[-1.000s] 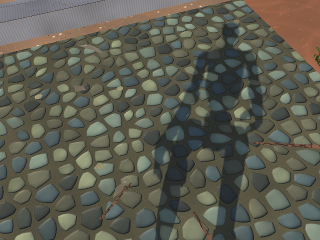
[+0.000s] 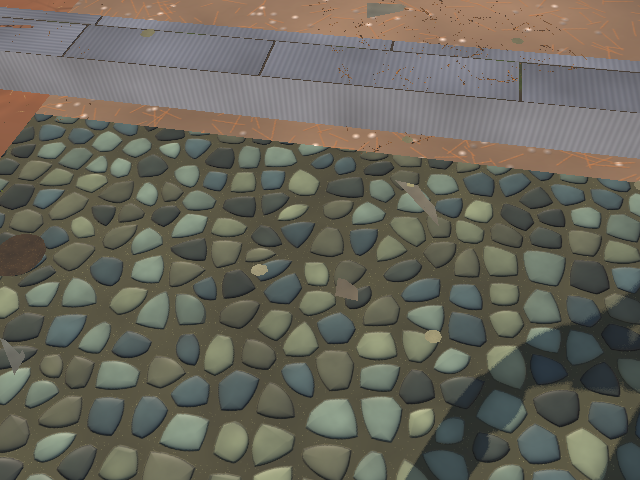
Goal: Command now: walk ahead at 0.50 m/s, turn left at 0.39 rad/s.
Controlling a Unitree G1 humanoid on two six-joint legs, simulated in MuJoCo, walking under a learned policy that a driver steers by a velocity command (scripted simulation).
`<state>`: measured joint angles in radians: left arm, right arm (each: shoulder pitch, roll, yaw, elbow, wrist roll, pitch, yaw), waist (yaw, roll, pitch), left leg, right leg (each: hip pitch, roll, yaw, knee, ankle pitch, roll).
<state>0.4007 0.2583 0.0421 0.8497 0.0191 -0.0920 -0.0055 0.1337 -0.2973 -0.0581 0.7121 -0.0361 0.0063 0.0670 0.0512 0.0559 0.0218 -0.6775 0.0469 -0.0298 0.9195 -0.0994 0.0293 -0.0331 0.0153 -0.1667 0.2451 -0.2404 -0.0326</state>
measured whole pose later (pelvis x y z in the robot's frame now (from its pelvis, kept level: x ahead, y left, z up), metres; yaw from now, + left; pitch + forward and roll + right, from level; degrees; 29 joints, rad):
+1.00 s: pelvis +0.53 +0.01 +0.00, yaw +4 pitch +0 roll -1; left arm 0.38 0.22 0.04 0.96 0.01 -0.08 -0.02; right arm 0.21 -0.26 -0.04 0.88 -0.04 -0.03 0.03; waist 0.02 0.04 0.03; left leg -0.60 0.11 0.00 0.96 -0.16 0.03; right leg -0.08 0.07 -0.09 0.24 -0.17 -0.09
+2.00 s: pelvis +1.03 -0.04 +0.00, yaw -26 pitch +0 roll +0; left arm 0.27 0.27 0.07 0.91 0.00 -0.04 -0.01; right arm 0.17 -0.25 -0.05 0.84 -0.04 -0.06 0.02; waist 0.00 0.02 0.08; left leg -0.54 0.12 -0.01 1.09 -0.28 -0.02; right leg -0.19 0.14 -0.01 0.35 -0.17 -0.14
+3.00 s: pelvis +1.57 -0.23 +0.07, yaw -2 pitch +2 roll -1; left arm 0.20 0.20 0.03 0.78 0.03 -0.03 0.01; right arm 0.30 -0.25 -0.07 0.81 -0.04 -0.07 0.02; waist -0.01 0.03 -0.02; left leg -0.51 -0.12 -0.12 1.60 -0.19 0.13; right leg -0.66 0.02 -0.11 1.08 -0.45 -0.08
